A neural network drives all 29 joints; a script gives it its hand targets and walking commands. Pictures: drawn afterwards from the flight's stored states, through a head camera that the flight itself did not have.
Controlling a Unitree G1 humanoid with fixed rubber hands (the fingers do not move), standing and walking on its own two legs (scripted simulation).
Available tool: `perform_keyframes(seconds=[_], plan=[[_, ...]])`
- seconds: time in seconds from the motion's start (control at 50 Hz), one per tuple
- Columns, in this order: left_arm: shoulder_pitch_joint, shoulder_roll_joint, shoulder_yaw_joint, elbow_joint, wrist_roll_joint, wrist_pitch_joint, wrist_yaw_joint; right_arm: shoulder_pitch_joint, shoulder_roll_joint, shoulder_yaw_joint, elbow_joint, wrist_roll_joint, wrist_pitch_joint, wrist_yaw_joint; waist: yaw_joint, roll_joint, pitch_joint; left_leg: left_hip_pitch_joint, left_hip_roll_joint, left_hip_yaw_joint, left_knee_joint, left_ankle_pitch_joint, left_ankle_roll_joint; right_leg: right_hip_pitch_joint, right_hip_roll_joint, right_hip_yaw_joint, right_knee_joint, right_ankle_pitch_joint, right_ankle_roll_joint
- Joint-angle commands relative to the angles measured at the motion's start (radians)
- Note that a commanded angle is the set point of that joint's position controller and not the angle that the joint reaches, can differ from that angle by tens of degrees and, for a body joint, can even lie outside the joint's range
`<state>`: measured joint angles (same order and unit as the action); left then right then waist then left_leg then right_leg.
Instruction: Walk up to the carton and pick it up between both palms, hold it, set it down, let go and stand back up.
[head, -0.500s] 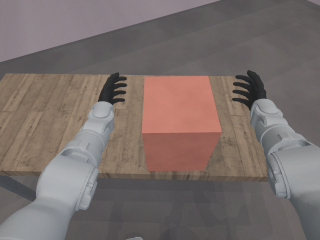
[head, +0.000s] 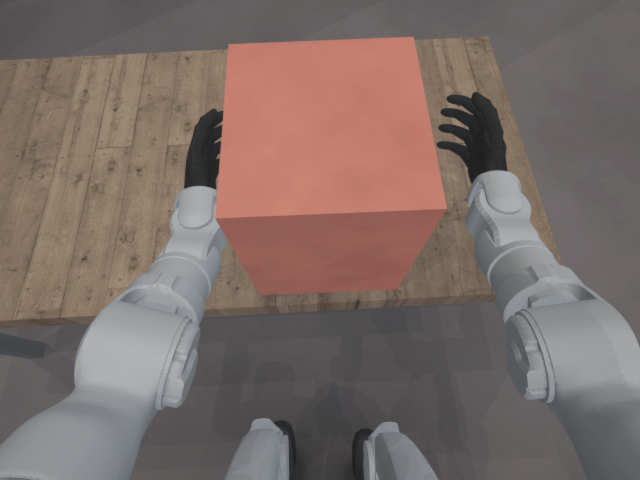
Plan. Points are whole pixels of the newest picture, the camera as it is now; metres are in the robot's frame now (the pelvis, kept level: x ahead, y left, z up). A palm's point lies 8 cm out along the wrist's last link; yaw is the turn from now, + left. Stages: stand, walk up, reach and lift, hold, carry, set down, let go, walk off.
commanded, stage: reach and lift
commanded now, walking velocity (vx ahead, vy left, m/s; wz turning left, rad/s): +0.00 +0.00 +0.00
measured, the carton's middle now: (325, 185) +0.47 +0.00 +0.01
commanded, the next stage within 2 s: none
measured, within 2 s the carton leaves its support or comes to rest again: neither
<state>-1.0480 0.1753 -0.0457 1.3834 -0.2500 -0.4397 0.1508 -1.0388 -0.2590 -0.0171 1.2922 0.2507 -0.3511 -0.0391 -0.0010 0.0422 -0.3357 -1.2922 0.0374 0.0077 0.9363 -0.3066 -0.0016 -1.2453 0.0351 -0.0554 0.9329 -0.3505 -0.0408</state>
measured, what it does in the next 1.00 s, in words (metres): rises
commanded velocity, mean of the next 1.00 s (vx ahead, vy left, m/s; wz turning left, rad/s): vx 0.00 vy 0.00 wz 0.00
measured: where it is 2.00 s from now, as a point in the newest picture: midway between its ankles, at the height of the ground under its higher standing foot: outside the picture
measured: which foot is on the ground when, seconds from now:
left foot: down 0.00-1.00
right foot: down 0.00-1.00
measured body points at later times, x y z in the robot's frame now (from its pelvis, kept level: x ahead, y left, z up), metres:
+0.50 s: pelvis +0.02 +0.00 +0.05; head +0.17 +0.00 +0.47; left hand +0.49 +0.13 +0.07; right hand +0.48 -0.16 +0.05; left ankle +0.04 +0.12 -0.66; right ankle +0.02 -0.10 -0.66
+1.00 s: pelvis +0.04 +0.01 +0.07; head +0.17 +0.01 +0.50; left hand +0.47 +0.13 +0.07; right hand +0.45 -0.16 +0.06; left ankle +0.04 +0.12 -0.66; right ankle +0.02 -0.10 -0.66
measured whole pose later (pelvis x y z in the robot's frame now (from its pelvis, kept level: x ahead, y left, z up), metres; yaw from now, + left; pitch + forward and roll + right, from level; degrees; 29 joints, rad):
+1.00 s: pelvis +0.04 +0.01 +0.07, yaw +0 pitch +22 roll -1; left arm -0.77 -0.08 0.57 1.09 0.50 -0.40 0.11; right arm -0.76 0.06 -0.74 1.09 -0.58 -0.42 -0.03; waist -0.02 0.02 -0.12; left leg -0.67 0.02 0.02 0.47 -0.18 0.00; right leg -0.62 0.03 -0.03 0.44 -0.20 -0.03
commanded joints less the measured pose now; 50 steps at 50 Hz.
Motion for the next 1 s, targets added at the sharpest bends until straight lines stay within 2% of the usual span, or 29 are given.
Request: perform_keyframes(seconds=[0.0,0.02,0.04,0.06,0.08,0.1,0.12,0.16,0.18,0.22,0.24,0.26,0.28,0.32,0.34,0.36,0.42,0.44,0.52,0.64,0.72,0.74,0.76,0.8,0.84,0.88,0.92,0.94,0.98], plan=[[-0.336,0.151,0.12,-0.141,0.086,-0.007,-0.051,-0.331,-0.097,0.089,-0.007,0.057,-0.036,-0.029,-0.037,-0.118,-0.908,0.318,-0.081,0.061,-0.023,0.362,-0.038,0.901,-0.037,0.093,-0.024,0.768,0.107],[-0.317,0.154,0.117,-0.132,0.102,0.002,-0.059,-0.32,-0.115,0.096,0.028,0.086,-0.044,-0.031,-0.03,-0.071,-0.858,0.398,-0.078,0.046,-0.046,0.382,-0.042,0.853,-0.032,0.084,-0.042,0.743,0.097],[-0.307,0.109,0.1,-0.135,0.094,0.0,-0.067,-0.301,-0.091,0.111,0.055,0.089,-0.047,-0.032,-0.052,-0.052,-0.795,0.443,-0.07,0.029,-0.054,0.411,-0.042,0.787,-0.027,0.078,-0.058,0.739,0.088],[-0.32,0.102,0.103,-0.135,0.095,-0.005,-0.074,-0.294,-0.095,0.102,0.056,0.099,-0.057,-0.034,-0.056,-0.035,-0.782,0.492,-0.063,0.024,-0.053,0.433,-0.052,0.746,-0.026,0.073,-0.079,0.701,0.084],[-0.314,0.078,0.094,-0.133,0.098,-0.012,-0.078,-0.304,-0.066,0.117,0.042,0.11,-0.069,-0.03,-0.04,-0.025,-0.791,0.551,-0.059,0.024,-0.051,0.472,-0.058,0.71,-0.014,0.063,-0.091,0.707,0.088],[-0.313,0.053,0.096,-0.129,0.111,-0.017,-0.08,-0.302,-0.073,0.087,0.059,0.088,-0.079,-0.03,-0.057,-0.006,-0.774,0.615,-0.05,0.01,-0.05,0.523,-0.071,0.649,-0.006,0.049,-0.111,0.712,0.087],[-0.31,0.033,0.111,-0.13,0.132,-0.027,-0.081,-0.302,-0.062,0.061,0.057,0.065,-0.094,-0.027,-0.046,0.017,-0.773,0.695,-0.041,-0.003,-0.062,0.554,-0.079,0.595,0.005,0.03,-0.136,0.695,0.081],[-0.32,-0.017,0.116,-0.132,0.159,-0.046,-0.076,-0.321,-0.048,0.002,0.047,0.01,-0.129,-0.022,-0.066,0.051,-0.742,0.774,-0.029,-0.017,-0.049,0.615,-0.104,0.49,0.011,0.001,-0.162,0.674,0.067],[-0.31,-0.046,0.13,-0.084,0.18,-0.051,-0.08,-0.319,-0.014,-0.003,0.091,-0.008,-0.136,-0.019,-0.056,0.034,-0.669,0.778,-0.03,-0.017,-0.052,0.611,-0.098,0.461,0.005,0.003,-0.183,0.653,0.07],[-0.294,-0.06,0.183,-0.061,0.248,-0.064,-0.079,-0.308,-0.002,-0.065,0.111,-0.094,-0.16,-0.02,-0.065,0.018,-0.609,0.793,-0.027,-0.02,-0.077,0.592,-0.105,0.466,0.006,-0.01,-0.212,0.64,0.071],[-0.263,-0.081,0.22,-0.018,0.276,-0.065,-0.081,-0.282,0.025,-0.078,0.141,-0.123,-0.162,-0.024,-0.067,-0.021,-0.55,0.78,-0.024,-0.021,-0.092,0.567,-0.09,0.497,0.003,-0.002,-0.222,0.641,0.077],[-0.263,-0.067,0.261,-0.02,0.308,-0.076,-0.082,-0.292,0.053,-0.095,0.111,-0.159,-0.169,-0.032,-0.047,-0.041,-0.54,0.73,-0.029,-0.012,-0.113,0.54,-0.074,0.561,-0.007,0.01,-0.222,0.661,0.082],[-0.261,-0.09,0.298,-0.024,0.338,-0.084,-0.078,-0.287,0.091,-0.127,0.114,-0.198,-0.168,-0.039,-0.053,-0.055,-0.52,0.673,-0.029,-0.01,-0.143,0.491,-0.063,0.623,-0.013,0.017,-0.217,0.667,0.084],[-0.243,-0.15,0.357,-0.01,0.418,-0.08,-0.083,-0.276,0.172,-0.172,0.118,-0.275,-0.165,-0.04,-0.054,-0.06,-0.464,0.644,-0.035,-0.001,-0.188,0.468,-0.057,0.71,-0.023,0.025,-0.237,0.689,0.092],[-0.215,-0.158,0.399,-0.029,0.462,-0.076,-0.084,-0.257,0.193,-0.205,0.088,-0.327,-0.172,-0.039,-0.041,-0.052,-0.461,0.664,-0.038,0.002,-0.207,0.476,-0.054,0.739,-0.02,0.018,-0.249,0.704,0.091],[-0.215,-0.191,0.427,-0.075,0.517,-0.081,-0.083,-0.237,0.238,-0.258,0.075,-0.385,-0.183,-0.039,-0.049,-0.038,-0.495,0.688,-0.039,0.013,-0.216,0.491,-0.06,0.737,-0.013,0.016,-0.263,0.713,0.087],[-0.228,-0.454,0.449,-0.096,0.657,-0.078,-0.124,-0.24,0.554,-0.336,0.026,-0.575,-0.187,0.022,-0.04,0.027,-0.502,0.797,-0.026,0.023,-0.254,0.482,-0.063,0.701,-0.015,-0.004,-0.324,0.653,0.07],[-0.212,-0.52,0.443,-0.095,0.685,-0.076,-0.136,-0.208,0.637,-0.363,0.019,-0.649,-0.181,0.05,-0.035,0.026,-0.5,0.814,-0.026,0.028,-0.273,0.45,-0.059,0.705,-0.014,-0.014,-0.339,0.633,0.066],[-0.176,-0.571,0.444,-0.094,0.729,-0.038,-0.141,-0.147,0.706,-0.444,-0.076,-0.81,-0.14,0.112,-0.037,-0.015,-0.473,0.863,-0.012,0.034,-0.346,0.361,-0.033,0.747,-0.017,-0.021,-0.393,0.54,0.052],[-0.157,-0.52,0.492,-0.178,0.745,-0.007,-0.12,-0.093,0.677,-0.492,-0.137,-0.886,-0.098,0.107,-0.04,-0.088,-0.413,0.829,-0.013,0.057,-0.427,0.328,0.009,0.884,-0.023,-0.017,-0.42,0.526,0.066],[-0.189,-0.55,0.473,-0.243,0.743,-0.005,-0.105,-0.116,0.689,-0.524,-0.153,-0.906,-0.119,0.108,-0.043,-0.056,-0.433,0.915,-0.005,0.057,-0.436,0.413,-0.011,0.861,-0.016,-0.04,-0.439,0.559,0.058],[-0.181,-0.552,0.482,-0.246,0.758,-0.002,-0.104,-0.124,0.711,-0.52,-0.165,-0.896,-0.121,0.113,-0.023,-0.035,-0.414,0.931,-0.007,0.059,-0.433,0.429,-0.015,0.859,-0.018,-0.031,-0.449,0.562,0.054],[-0.169,-0.559,0.484,-0.242,0.768,0.005,-0.103,-0.113,0.719,-0.511,-0.153,-0.888,-0.116,0.117,-0.021,-0.039,-0.4,0.946,-0.008,0.06,-0.433,0.453,-0.012,0.875,-0.021,-0.031,-0.46,0.584,0.054],[-0.146,-0.574,0.469,-0.262,0.778,0.017,-0.096,-0.107,0.704,-0.521,-0.141,-0.881,-0.123,0.11,-0.034,0.003,-0.399,0.979,-0.003,0.06,-0.419,0.505,-0.031,0.866,-0.018,-0.037,-0.459,0.607,0.049],[-0.152,-0.597,0.462,-0.295,0.779,0.017,-0.088,-0.119,0.72,-0.525,-0.161,-0.879,-0.133,0.11,-0.023,0.009,-0.422,0.992,0.001,0.058,-0.415,0.528,-0.039,0.854,-0.016,-0.043,-0.458,0.609,0.041],[-0.152,-0.598,0.47,-0.277,0.789,0.027,-0.092,-0.113,0.735,-0.534,-0.163,-0.893,-0.124,0.116,-0.027,-0.013,-0.391,0.963,-0.005,0.063,-0.438,0.458,-0.033,0.894,-0.023,-0.036,-0.472,0.586,0.04],[-0.115,-0.597,0.473,-0.293,0.795,0.025,-0.094,-0.09,0.748,-0.523,-0.165,-0.884,-0.129,0.116,-0.015,-0.02,-0.41,0.956,-0.006,0.064,-0.44,0.489,-0.029,0.937,-0.029,-0.028,-0.459,0.654,0.051],[-0.131,-0.602,0.46,-0.307,0.791,0.023,-0.098,-0.09,0.766,-0.514,-0.169,-0.881,-0.13,0.112,-0.029,-0.02,-0.419,0.949,-0.011,0.066,-0.44,0.486,-0.027,0.959,-0.032,-0.025,-0.455,0.681,0.057],[-0.121,-0.617,0.471,-0.306,0.796,0.024,-0.1,-0.087,0.77,-0.511,-0.173,-0.887,-0.132,0.112,-0.026,-0.033,-0.412,0.937,-0.008,0.06,-0.451,0.478,-0.02,0.974,-0.034,-0.026,-0.453,0.68,0.059]])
